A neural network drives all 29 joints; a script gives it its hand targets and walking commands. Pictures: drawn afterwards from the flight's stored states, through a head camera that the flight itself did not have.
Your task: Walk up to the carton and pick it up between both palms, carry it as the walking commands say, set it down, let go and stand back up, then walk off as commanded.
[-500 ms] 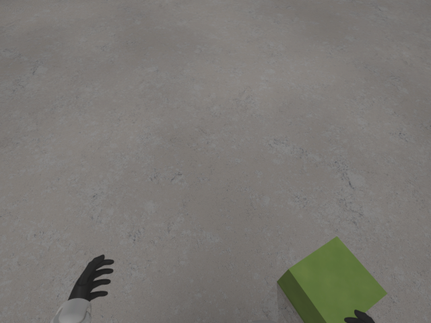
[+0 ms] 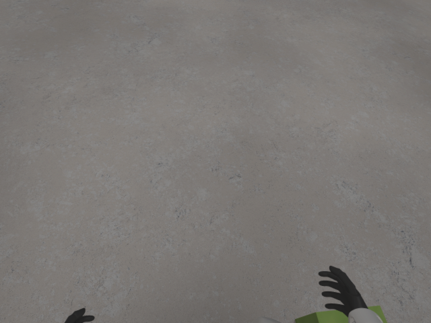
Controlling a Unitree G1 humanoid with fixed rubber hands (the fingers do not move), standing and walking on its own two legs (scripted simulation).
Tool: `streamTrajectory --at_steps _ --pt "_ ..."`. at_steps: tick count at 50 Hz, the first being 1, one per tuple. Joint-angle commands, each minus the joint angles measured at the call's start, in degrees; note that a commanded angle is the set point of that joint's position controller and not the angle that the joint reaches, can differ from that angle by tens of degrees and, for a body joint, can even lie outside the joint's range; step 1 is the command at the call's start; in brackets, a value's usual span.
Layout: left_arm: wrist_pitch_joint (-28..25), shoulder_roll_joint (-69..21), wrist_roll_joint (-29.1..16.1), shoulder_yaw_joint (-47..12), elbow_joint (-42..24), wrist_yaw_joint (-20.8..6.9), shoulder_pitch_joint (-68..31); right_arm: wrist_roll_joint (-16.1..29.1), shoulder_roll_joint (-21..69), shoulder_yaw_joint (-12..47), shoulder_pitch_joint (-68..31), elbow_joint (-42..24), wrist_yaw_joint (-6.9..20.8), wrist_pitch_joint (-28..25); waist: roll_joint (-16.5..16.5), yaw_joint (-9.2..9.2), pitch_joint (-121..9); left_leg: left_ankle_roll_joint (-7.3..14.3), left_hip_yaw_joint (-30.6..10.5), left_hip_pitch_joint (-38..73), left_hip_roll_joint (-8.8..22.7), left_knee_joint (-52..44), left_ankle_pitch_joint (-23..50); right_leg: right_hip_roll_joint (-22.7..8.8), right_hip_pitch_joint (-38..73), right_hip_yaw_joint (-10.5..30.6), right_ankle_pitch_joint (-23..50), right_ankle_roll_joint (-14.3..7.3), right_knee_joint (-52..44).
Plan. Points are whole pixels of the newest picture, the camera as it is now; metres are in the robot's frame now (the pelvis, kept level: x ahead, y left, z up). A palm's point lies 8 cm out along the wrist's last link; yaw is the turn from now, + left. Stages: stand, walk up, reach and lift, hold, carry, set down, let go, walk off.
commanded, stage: stand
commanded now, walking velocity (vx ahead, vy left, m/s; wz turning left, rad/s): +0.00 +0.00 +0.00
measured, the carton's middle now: out of the picture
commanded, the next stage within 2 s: none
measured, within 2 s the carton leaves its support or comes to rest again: neither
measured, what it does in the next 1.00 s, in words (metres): steps on the spot: right foot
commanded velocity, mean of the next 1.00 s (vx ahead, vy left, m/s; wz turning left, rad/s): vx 0.00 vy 0.00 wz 0.00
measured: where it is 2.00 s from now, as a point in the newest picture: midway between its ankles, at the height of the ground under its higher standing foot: outside the picture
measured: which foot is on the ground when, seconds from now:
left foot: down 0.00-1.00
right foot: up 0.00-0.36, down 0.38-1.00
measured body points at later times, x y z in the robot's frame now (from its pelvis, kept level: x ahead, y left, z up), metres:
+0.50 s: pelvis -0.01 -0.01 +0.01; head +0.00 -0.02 +0.46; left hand +0.10 +0.24 -0.11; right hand +0.08 -0.25 -0.13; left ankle -0.02 +0.08 -0.73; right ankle -0.01 -0.12 -0.73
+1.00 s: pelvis -0.01 -0.01 +0.01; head -0.02 -0.01 +0.46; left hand +0.02 +0.24 -0.13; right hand +0.05 -0.26 -0.13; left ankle -0.02 +0.08 -0.73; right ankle -0.01 -0.12 -0.73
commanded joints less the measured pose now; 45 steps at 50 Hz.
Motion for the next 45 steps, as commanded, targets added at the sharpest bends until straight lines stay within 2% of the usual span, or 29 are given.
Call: streamTrajectory --at_steps 1,3,4,5,6,7,9,11,12,15,17,18,19,20,21,23,24,25,27,28,31,32,35,37,39,41,42,43,45 --pt "0.3 3.3 0.3 0.5 -5.4 -0.1 -5.2 0.2 -7.9 -1.8 2.4 -2.0 -1.4 -1.1 13.4 -4.57 -4.2 4.2 -12.4 7.1 13.5 -13.4 30.8 0.1 -10.1 7.2 3.2 0.4 8.9" --pt "1.3 3.3 0.2 0.8 -2.9 0.1 0.6 0.1 -6.4 -1.0 5.3 -0.2 -2.2 -1.2 14.9 -3.66 -4.4 1.1 -9.5 10.8 11.9 -11.6 44.9 1.7 -11.1 6.0 7.6 -0.3 10.4" --pt "1.3 5.5 0.5 1.2 -2.5 0.3 1.4 0.8 -7.3 -1.5 6.4 0.5 -2.1 -0.9 14.2 -3.64 -4.9 -1.6 -10.0 10.1 10.7 -12.6 42.7 2.8 -9.7 6.1 9.5 0.1 12.4" --pt "1.5 2.2 0.3 0.3 -1.9 0.1 2.1 0.3 -5.4 -0.6 4.3 0.0 -2.0 -1.1 12.8 -2.68 -4.7 -1.2 -8.8 6.9 9.6 -13.5 36.3 2.2 -8.2 7.8 10.6 0.2 10.8" --pt "1.7 1.8 0.1 0.1 -1.9 -0.6 0.9 0.1 -6.5 -0.5 6.1 0.5 -2.3 -0.7 15.9 -3.08 -3.8 -2.8 -8.6 6.8 9.1 -14.5 33.7 2.5 -8.5 6.5 11.4 0.3 11.1" --pt "1.7 0.4 -0.1 -0.2 -1.8 -0.1 3.3 0.2 -7.4 -1.0 4.5 0.8 -2.4 -1.2 15.1 -1.27 -6.2 -1.0 -6.5 4.9 8.9 -14.3 32.6 2.7 -5.2 8.2 12.7 0.2 8.4" --pt "1.1 3.0 -0.1 0.4 -2.5 0.3 -1.5 -0.6 -4.4 0.2 1.8 0.0 -2.1 -1.3 10.2 -1.81 -4.6 3.0 -6.8 4.0 8.2 -15.9 23.6 3.4 -5.7 6.9 11.9 1.0 5.2" --pt "1.2 1.8 0.1 0.0 -2.7 0.2 -3.7 -0.4 -6.5 -0.2 4.5 0.9 -2.2 -2.0 10.8 -4.16 -3.6 3.0 -9.3 3.2 9.1 -15.9 22.6 3.6 -3.7 6.7 13.7 0.3 0.2" --pt "0.9 1.1 -0.1 0.0 -3.0 0.2 -2.8 -0.4 -6.8 -0.2 3.7 1.2 -1.7 -2.3 13.0 -2.92 -3.7 4.5 -10.0 0.3 9.9 -15.6 17.0 3.1 0.5 8.1 12.3 0.1 -4.6" --pt "0.0 -2.3 -0.3 -1.4 -2.1 0.9 -3.8 -0.5 -6.8 -0.4 6.9 2.8 -2.2 -2.0 8.6 -4.73 -3.6 6.9 -12.2 4.1 9.8 -12.7 21.4 4.9 3.2 5.8 7.1 -1.0 -14.0" --pt "-1.0 -2.0 -0.3 -1.3 0.4 1.3 1.2 0.1 -3.9 0.1 6.1 3.0 -1.7 -1.6 6.1 -2.18 -3.0 5.0 -12.3 -1.0 9.4 -9.7 19.3 4.1 11.5 7.1 17.2 -2.6 -27.1" --pt "-1.8 0.3 0.0 -0.5 0.0 1.5 1.3 0.7 -6.0 -0.4 5.9 3.8 -2.2 -1.2 5.8 -1.85 -3.5 4.0 -13.5 -3.1 8.3 -9.1 14.9 1.3 15.0 9.4 19.6 -2.9 -29.2" --pt "-2.1 5.2 0.6 0.3 0.4 2.1 2.5 1.0 -2.3 0.4 8.0 3.3 -1.7 -1.4 -1.9 -2.30 -5.2 2.3 -10.7 -6.0 5.6 -7.6 11.2 -4.5 20.1 15.7 29.6 -3.9 -29.7" --pt "-2.9 4.2 0.3 -0.2 0.5 2.1 2.4 1.2 -1.4 0.5 7.6 3.1 -1.7 -1.5 -4.8 -3.11 -5.5 0.0 -7.1 -6.4 1.6 -4.6 4.9 -8.9 19.5 20.2 35.5 -6.8 -30.8" --pt "-2.5 7.3 0.4 0.0 1.4 2.4 1.5 0.7 1.2 1.4 10.0 3.4 -1.8 -1.5 -4.6 -5.01 -4.6 -0.8 -5.3 -1.2 0.6 -8.5 3.5 -9.9 13.2 18.5 26.6 -8.4 -30.9" --pt "-2.7 1.2 0.4 -0.5 0.4 1.6 -5.9 -0.2 -1.7 0.9 7.1 5.7 -1.6 -1.4 -8.1 -4.42 0.9 0.1 -7.5 3.1 2.6 -11.3 10.8 -3.5 7.3 12.4 27.3 -6.0 -29.8" --pt "-3.1 0.3 0.0 -1.1 0.6 1.1 -2.5 -0.6 -4.8 0.1 6.7 6.1 -1.5 -1.2 -3.9 -2.30 -2.0 -0.3 -8.1 5.5 2.5 -11.2 13.9 -1.3 8.8 11.8 25.4 -4.9 -29.2" --pt "-3.5 0.6 0.0 -1.1 1.4 1.2 -0.9 -0.3 -5.7 -0.4 9.3 7.4 -1.8 -1.2 -4.3 -2.56 -1.8 -0.2 -8.2 4.9 2.9 -11.1 14.0 -0.5 10.2 11.0 23.8 -4.1 -29.9" --pt "-3.4 -0.2 -0.4 -1.3 2.5 1.3 -0.8 -0.9 -5.2 -1.0 6.2 6.8 -1.5 -1.8 2.2 -2.42 -4.7 -0.4 -7.8 3.1 2.4 -11.3 12.1 -0.5 13.4 10.7 22.4 -4.5 -29.1" --pt "-3.4 1.4 0.0 -1.2 1.9 1.8 -2.4 0.3 -3.6 -0.2 6.0 6.4 -1.4 -2.1 2.6 -3.80 -1.6 -1.4 -8.0 2.6 2.6 -12.8 11.9 -0.9 10.7 11.6 20.9 -5.3 -29.6" --pt "-3.0 2.5 -0.4 -0.6 3.3 1.3 0.8 -0.3 -1.4 0.3 7.7 8.9 -1.8 -2.1 5.4 -1.95 -2.9 -1.5 -8.2 4.4 3.1 -12.5 14.4 -0.3 11.9 11.1 23.0 -5.3 -28.5" --pt "-3.2 2.1 -0.5 -0.9 2.9 0.8 -1.7 0.3 -1.2 0.5 8.0 9.0 -1.6 -2.2 2.9 -2.81 -3.1 -0.9 -8.5 2.7 3.2 -13.1 10.9 0.4 12.0 10.1 21.2 -4.5 -28.3" --pt "-3.2 1.9 0.5 -0.9 5.0 1.2 0.6 -0.3 -2.8 0.5 8.0 10.9 -2.4 -1.9 3.8 -2.34 -1.0 -0.9 -8.4 4.8 4.2 -13.3 13.6 -0.4 9.8 11.2 18.6 -5.0 -29.9" --pt "-3.5 2.5 0.2 -0.9 5.2 1.4 -2.3 0.4 -3.2 0.0 7.7 10.3 -2.6 -2.2 2.3 -3.89 -1.6 -1.3 -9.1 4.4 3.9 -13.9 15.2 0.4 10.7 10.5 20.3 -4.8 -29.6" --pt "-3.6 0.3 0.3 -1.5 5.4 1.5 -2.4 0.0 -5.5 -0.2 7.4 11.6 -2.8 -1.7 6.9 -2.79 -1.4 -1.4 -7.8 3.9 2.4 -14.1 11.3 0.0 11.4 11.0 20.2 -4.4 -30.0" --pt "-3.4 1.2 -0.4 -1.1 7.2 1.1 -1.5 0.2 -5.1 0.0 7.4 12.0 -2.6 -2.0 2.0 -3.57 -1.5 -1.1 -9.2 4.0 3.5 -13.9 8.9 1.6 10.1 9.4 18.6 -3.7 -31.4" --pt "-3.6 0.6 -0.2 -1.2 8.4 1.1 1.7 0.3 -3.9 0.2 7.2 12.3 -2.4 -2.0 4.4 -2.71 0.0 -1.0 -10.1 3.1 4.3 -15.4 7.8 1.3 10.3 8.8 16.0 -4.2 -31.2" --pt "-3.5 1.3 0.0 -1.0 9.2 1.4 1.7 0.2 -5.1 0.2 7.9 12.8 -2.8 -1.6 2.0 -2.31 -0.3 -1.1 -9.4 2.7 3.4 -14.9 8.8 1.3 11.5 10.0 16.0 -4.1 -31.2" --pt "-3.5 -0.3 -0.1 -1.6 8.7 1.7 1.3 0.5 -3.6 0.6 9.2 14.1 -2.5 -1.9 4.5 -3.51 -0.6 -1.2 -8.7 3.2 3.3 -15.3 9.3 1.0 11.9 10.4 18.7 -4.0 -31.8"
